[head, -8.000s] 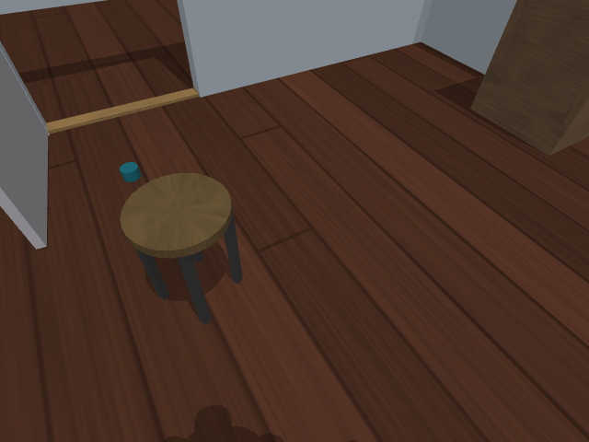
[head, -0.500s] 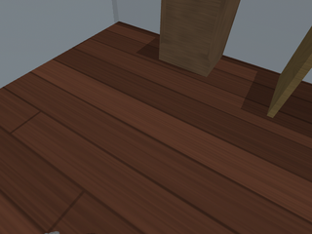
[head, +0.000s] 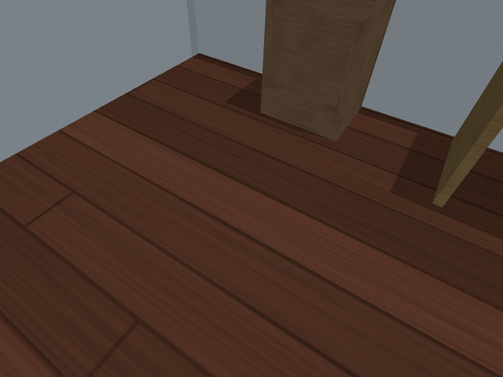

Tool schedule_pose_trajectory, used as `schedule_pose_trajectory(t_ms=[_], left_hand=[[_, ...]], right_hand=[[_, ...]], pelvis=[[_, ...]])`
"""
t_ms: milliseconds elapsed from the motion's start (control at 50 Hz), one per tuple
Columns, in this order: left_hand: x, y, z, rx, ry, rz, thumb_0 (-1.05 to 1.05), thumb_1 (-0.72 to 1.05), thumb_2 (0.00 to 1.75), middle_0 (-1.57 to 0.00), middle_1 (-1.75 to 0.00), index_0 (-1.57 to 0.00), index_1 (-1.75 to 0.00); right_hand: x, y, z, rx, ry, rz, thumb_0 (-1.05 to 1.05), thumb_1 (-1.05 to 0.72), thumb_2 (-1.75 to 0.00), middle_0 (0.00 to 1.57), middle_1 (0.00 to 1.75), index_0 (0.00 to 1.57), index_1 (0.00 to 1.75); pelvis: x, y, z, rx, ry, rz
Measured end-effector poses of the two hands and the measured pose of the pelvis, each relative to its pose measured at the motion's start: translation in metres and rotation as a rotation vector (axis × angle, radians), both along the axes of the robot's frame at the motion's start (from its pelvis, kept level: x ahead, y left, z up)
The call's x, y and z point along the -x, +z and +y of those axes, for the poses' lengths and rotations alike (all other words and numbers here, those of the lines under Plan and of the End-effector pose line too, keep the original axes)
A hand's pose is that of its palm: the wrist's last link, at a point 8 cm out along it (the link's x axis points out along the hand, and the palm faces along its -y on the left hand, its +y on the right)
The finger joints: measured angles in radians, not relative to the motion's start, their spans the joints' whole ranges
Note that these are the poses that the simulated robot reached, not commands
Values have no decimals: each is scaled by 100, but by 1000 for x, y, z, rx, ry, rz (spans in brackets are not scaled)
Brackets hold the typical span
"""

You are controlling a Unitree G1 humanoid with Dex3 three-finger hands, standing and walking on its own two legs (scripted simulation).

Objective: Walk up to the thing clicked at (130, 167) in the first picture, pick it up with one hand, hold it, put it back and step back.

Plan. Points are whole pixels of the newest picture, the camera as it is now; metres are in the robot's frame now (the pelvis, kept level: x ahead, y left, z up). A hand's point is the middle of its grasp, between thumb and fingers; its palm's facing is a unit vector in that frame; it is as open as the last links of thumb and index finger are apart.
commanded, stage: stand
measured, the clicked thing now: out of the picture +0.41 +1.40 -0.75
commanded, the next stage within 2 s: none
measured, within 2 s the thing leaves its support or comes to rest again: neither
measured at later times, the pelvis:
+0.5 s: pelvis +0.01 -0.01 +0.00, yaw +0 degrees
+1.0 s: pelvis +0.02 -0.01 +0.00, yaw +0 degrees
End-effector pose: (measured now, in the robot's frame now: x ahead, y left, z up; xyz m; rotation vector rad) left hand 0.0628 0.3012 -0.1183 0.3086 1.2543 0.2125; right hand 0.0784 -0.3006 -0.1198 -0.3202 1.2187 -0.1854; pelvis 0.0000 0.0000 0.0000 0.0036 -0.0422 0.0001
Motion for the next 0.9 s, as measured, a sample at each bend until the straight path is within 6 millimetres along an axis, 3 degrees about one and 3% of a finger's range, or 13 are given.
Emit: schedule_pose_trajectory(t_ms=[180, 600, 900], left_hand=[[3, 2, -2, -11, 9, 23, 1, 91, 90, -20, -30, -21, -30], [-35, 4, -15, 2, -10, -47, 1, 91, 90, -20, -30, -21, -30], [-34, 3, -15, 1, -3, -29, 1, 91, 90, -20, -30, -21, -30]], right_hand=[[0, -6, 4, -25, -1, 29, 1, -90, -90, 20, 30, 21, 30], [-11, -2, -8, -5, -6, 16, 1, -90, -90, 20, 30, 21, 30], [-11, -3, -8, -4, -5, 28, 1, -90, -90, 20, 30, 21, 30]], pelvis=[[-6, 1, -3, 0, 1, 8], [-17, 1, -10, 3, 5, 12], [-21, 1, -11, 5, 3, 13]])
